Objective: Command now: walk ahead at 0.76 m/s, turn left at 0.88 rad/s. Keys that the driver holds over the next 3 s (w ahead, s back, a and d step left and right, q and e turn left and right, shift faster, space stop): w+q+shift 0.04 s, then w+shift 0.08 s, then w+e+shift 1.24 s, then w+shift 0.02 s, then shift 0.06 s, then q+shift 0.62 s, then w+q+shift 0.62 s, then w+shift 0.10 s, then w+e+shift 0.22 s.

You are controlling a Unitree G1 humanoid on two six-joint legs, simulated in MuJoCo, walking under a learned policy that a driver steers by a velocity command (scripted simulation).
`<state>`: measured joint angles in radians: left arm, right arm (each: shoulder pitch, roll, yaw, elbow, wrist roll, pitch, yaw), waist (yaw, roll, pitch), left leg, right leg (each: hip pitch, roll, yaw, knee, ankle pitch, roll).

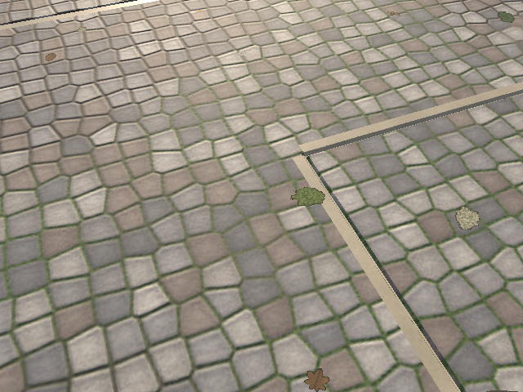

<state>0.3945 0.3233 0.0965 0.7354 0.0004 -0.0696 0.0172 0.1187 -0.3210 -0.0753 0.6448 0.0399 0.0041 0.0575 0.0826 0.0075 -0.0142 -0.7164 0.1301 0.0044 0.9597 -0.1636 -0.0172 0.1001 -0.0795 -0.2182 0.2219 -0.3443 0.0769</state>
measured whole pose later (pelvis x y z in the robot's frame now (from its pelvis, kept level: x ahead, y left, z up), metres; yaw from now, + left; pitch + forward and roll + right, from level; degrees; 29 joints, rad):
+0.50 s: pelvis +0.36 +0.16 -0.01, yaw +0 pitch +0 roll +0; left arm 0.20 0.28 0.06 0.74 -0.05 -0.06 -0.04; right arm 0.43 -0.23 -0.03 0.84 -0.03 -0.12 -0.02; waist -0.05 -0.03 0.01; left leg 0.20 -0.10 0.23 0.19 -0.40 0.07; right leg -0.83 -0.05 0.00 0.86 0.18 -0.08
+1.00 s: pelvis +0.79 +0.22 -0.02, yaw -28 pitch +2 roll +1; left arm 0.39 0.27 0.08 0.71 -0.03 -0.05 0.02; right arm 0.02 -0.25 -0.02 0.53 0.04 -0.13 -0.01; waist 0.08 -0.01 -0.01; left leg -0.48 -0.01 -0.15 0.58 -0.13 -0.08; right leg -0.18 0.12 0.31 0.82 -0.56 -0.09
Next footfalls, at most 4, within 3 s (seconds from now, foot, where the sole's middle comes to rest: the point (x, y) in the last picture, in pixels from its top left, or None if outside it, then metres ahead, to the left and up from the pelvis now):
0.12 left None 0.23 0.19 -0.77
0.60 right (241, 329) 0.65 0.13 -0.77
0.98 left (198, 222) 1.00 0.31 -0.77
1.44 right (345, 193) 1.17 -0.16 -0.77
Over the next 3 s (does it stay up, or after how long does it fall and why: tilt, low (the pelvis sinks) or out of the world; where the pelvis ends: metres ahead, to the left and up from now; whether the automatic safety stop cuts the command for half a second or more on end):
stays up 1.78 -0.20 0.00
